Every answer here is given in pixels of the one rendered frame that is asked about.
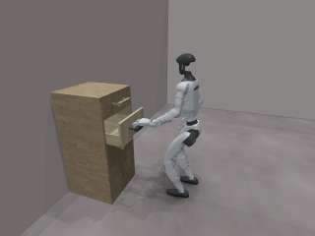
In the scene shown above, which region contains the drawer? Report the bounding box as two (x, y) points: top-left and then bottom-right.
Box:
(103, 107), (144, 147)

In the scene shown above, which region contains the robot left hand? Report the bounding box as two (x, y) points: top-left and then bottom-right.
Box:
(133, 118), (150, 131)

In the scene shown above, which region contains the handle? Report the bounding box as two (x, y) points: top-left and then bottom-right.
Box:
(121, 138), (134, 149)
(129, 125), (144, 132)
(117, 97), (131, 107)

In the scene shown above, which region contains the robot right hand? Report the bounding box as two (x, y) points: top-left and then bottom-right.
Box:
(178, 117), (187, 130)

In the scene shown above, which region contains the robot head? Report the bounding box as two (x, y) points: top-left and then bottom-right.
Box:
(176, 53), (197, 82)

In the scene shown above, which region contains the robot left forearm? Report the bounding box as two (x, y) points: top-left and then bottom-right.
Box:
(149, 109), (177, 128)

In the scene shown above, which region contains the cabinet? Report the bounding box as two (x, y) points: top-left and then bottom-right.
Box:
(50, 82), (136, 205)

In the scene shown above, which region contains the robot left foot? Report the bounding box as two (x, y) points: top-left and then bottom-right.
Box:
(166, 188), (189, 199)

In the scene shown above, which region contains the left robot upper arm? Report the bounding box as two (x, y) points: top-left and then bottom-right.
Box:
(170, 82), (189, 118)

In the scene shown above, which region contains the right robot upper arm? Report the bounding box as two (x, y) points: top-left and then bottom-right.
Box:
(196, 78), (204, 106)

